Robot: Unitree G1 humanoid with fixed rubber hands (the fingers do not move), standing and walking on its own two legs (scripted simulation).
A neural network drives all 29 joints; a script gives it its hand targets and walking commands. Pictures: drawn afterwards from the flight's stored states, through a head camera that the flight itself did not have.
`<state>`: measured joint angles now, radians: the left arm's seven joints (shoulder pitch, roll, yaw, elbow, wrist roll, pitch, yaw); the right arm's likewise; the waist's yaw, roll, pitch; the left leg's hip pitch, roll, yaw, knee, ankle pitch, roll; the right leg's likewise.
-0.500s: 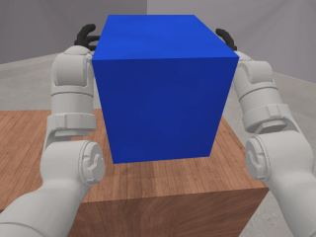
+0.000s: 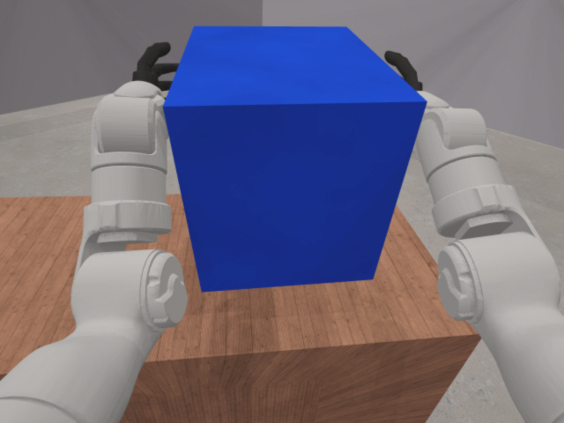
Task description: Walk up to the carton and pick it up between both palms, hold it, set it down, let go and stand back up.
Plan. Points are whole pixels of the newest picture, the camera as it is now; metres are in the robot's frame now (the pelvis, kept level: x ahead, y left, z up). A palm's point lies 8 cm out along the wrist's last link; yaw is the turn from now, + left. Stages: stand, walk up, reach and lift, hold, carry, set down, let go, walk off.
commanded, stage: hold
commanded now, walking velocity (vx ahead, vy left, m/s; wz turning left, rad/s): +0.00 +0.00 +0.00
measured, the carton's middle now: (280, 148) +0.38 +0.00 +0.26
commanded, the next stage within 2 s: none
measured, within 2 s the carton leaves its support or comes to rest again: neither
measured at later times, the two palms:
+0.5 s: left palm (149, 101) +0.37 +0.16 +0.33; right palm (404, 108) +0.37 -0.15 +0.33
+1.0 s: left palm (148, 99) +0.37 +0.16 +0.33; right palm (405, 106) +0.37 -0.15 +0.33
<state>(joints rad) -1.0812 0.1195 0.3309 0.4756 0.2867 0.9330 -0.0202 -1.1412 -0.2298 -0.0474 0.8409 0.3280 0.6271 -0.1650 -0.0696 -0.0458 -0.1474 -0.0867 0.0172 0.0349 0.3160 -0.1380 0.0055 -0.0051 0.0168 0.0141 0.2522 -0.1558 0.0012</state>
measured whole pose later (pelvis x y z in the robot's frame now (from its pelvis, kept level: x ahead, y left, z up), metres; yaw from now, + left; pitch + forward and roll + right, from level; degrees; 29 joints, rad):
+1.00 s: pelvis +0.00 +0.00 +0.00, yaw +0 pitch -5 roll -1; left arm -1.09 0.12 0.33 0.49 0.29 0.93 -0.02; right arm -1.15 -0.24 -0.04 0.85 0.33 0.64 -0.17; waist -0.07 -0.05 -0.15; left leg -0.09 0.02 0.03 0.32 -0.14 0.01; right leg -0.01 0.02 0.02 0.25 -0.16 0.00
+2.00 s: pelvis +0.00 +0.00 +0.00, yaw +0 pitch -5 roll -1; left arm -1.09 0.12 0.33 0.49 0.29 0.93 -0.02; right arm -1.15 -0.24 -0.04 0.85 0.33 0.64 -0.17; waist -0.07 -0.05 -0.16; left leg -0.09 0.02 0.03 0.32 -0.14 0.00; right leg -0.01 0.02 0.02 0.25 -0.16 0.00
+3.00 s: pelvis +0.00 +0.00 +0.00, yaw +0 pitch -5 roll -1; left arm -1.09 0.12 0.33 0.49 0.29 0.93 -0.03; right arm -1.15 -0.24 -0.04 0.85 0.33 0.65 -0.17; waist -0.07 -0.05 -0.16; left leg -0.09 0.02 0.03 0.32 -0.14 0.00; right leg -0.01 0.02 0.02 0.25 -0.16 0.00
